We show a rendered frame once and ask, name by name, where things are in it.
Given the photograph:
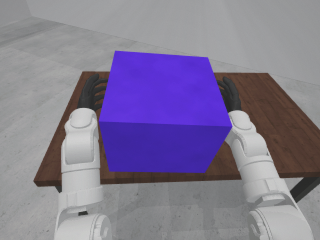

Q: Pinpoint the robot left upper arm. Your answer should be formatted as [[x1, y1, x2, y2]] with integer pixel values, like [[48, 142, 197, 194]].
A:
[[55, 213, 113, 240]]

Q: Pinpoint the robot right upper arm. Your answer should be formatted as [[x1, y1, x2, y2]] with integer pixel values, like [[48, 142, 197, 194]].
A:
[[247, 205, 313, 240]]

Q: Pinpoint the left robot forearm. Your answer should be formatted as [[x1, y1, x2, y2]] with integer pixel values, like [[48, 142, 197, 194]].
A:
[[53, 108, 104, 240]]

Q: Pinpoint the robot right hand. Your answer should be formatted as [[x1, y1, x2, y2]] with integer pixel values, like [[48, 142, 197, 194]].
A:
[[216, 76, 242, 113]]

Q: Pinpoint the robot left hand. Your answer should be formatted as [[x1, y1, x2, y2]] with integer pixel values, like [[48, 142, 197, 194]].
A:
[[77, 73, 109, 112]]

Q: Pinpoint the carton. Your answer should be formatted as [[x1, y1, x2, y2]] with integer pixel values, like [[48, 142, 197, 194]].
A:
[[98, 50, 233, 173]]

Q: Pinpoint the right robot forearm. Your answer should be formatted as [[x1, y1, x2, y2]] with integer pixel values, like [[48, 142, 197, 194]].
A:
[[225, 110, 314, 240]]

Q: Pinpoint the table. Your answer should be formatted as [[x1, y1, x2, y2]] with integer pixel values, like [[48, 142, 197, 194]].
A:
[[33, 71, 320, 216]]

